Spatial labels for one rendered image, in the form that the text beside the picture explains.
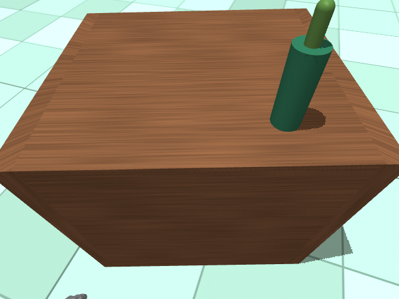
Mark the bottle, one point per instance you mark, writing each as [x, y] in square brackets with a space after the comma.
[306, 61]

